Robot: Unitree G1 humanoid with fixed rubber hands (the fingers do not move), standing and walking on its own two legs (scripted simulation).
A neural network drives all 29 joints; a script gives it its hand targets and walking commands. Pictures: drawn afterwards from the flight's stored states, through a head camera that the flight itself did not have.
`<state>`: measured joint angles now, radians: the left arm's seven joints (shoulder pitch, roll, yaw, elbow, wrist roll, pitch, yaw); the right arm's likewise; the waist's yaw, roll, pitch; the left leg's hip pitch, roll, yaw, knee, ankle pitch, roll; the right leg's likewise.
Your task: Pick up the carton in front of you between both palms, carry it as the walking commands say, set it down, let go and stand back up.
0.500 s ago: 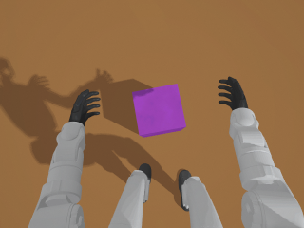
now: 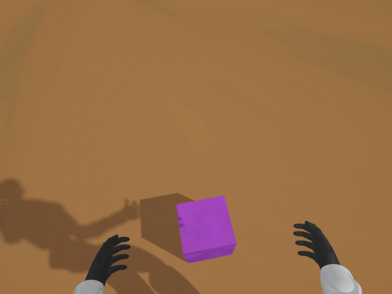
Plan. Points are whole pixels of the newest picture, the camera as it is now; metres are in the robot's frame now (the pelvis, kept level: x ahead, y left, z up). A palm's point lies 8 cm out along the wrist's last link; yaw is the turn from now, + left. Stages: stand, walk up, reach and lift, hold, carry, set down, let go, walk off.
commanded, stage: let go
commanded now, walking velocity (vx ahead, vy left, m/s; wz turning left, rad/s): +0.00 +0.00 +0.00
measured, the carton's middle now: (205, 230) +0.40 +0.04 -0.65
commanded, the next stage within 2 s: stand in 0.54 s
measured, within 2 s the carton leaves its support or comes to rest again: neither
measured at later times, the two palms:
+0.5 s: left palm (99, 278) +0.16 +0.23 -0.06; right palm (346, 289) +0.16 -0.24 -0.07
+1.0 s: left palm (73, 289) +0.14 +0.29 -0.10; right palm out of the picture +0.13 -0.28 -0.08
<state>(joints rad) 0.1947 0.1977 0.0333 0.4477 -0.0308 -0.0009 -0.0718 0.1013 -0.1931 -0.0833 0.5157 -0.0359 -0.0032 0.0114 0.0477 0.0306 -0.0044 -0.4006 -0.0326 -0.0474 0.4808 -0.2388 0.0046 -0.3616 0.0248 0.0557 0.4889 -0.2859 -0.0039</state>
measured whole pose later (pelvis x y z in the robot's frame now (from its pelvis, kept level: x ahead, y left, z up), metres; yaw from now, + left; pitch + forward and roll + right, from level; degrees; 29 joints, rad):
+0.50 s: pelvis +0.00 -0.01 +0.00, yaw +1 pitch -5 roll +0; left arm 0.21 0.23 0.03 0.38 0.03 0.21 -0.04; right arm 0.23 -0.21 -0.03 0.45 0.00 0.11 0.04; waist 0.00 -0.01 0.10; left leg -0.11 -0.03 -0.06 0.48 -0.27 0.00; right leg -0.07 0.03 0.03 0.47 -0.32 -0.02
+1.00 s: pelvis +0.01 +0.01 +0.00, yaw -1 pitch +0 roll +0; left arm 0.19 0.34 0.03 0.75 0.04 0.01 0.02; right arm 0.17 -0.33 -0.04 0.78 -0.04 0.00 -0.02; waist 0.00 -0.04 0.01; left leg -0.20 -0.03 -0.02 0.49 -0.29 0.03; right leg -0.14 0.01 0.06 0.46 -0.31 0.01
